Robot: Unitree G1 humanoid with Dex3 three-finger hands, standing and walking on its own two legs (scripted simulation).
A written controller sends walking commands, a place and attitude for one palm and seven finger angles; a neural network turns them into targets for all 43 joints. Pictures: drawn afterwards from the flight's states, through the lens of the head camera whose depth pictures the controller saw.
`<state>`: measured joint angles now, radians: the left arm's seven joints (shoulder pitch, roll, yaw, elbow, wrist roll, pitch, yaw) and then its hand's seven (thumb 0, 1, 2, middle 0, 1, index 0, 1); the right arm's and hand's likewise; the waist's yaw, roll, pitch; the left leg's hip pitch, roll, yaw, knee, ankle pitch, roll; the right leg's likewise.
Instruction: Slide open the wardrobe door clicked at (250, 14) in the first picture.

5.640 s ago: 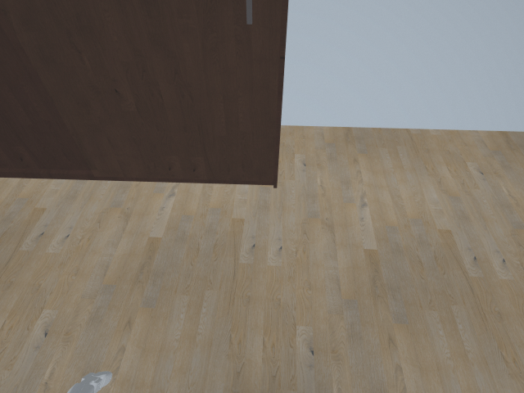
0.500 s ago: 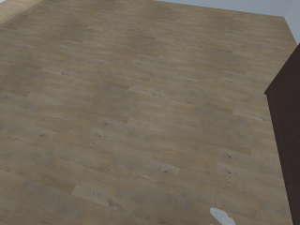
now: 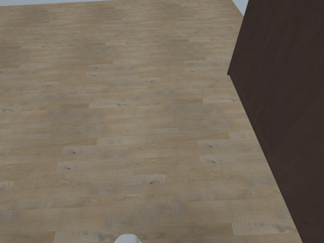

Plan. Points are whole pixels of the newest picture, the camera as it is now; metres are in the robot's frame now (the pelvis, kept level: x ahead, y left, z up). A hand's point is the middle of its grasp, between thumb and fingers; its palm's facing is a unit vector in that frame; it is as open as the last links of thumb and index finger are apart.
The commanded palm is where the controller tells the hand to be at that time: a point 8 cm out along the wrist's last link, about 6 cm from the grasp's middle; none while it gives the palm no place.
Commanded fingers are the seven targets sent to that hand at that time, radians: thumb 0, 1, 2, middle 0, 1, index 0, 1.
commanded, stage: turn to face it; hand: right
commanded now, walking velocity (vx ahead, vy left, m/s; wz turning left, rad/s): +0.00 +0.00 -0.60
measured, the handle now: out of the picture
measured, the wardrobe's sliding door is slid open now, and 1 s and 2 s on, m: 0.00 0.00 0.00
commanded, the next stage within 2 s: none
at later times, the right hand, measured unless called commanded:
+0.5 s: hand out of the picture -0.03 -0.15 -0.16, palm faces +0.34 +0.91 -0.24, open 7.4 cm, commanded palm none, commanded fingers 0.00 -0.90 -0.90 0.20 0.30 0.20 0.30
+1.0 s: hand out of the picture -0.08 -0.22 -0.15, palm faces +0.59 +0.76 -0.27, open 7.4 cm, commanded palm none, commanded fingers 0.00 -0.90 -0.90 0.20 0.30 0.20 0.30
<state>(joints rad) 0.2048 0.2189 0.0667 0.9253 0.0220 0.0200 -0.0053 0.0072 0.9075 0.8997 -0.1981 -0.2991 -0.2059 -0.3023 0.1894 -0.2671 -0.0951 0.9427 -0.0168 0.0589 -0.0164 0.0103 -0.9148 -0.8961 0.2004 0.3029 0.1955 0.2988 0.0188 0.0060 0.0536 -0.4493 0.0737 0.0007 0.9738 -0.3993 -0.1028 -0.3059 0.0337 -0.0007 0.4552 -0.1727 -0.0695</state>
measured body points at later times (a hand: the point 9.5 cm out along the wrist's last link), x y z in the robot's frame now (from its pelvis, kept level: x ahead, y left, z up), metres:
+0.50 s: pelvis -0.03 +0.05 +0.00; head +0.01 +0.05 +0.45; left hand +0.13 +0.28 -0.15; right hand -0.04 -0.20 -0.14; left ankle +0.00 +0.16 -0.74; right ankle -0.07 -0.09 -0.69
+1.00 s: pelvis -0.05 +0.02 +0.00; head -0.02 +0.00 +0.45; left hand +0.15 +0.19 -0.14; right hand -0.11 -0.26 -0.13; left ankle +0.04 +0.14 -0.70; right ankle -0.08 -0.07 -0.74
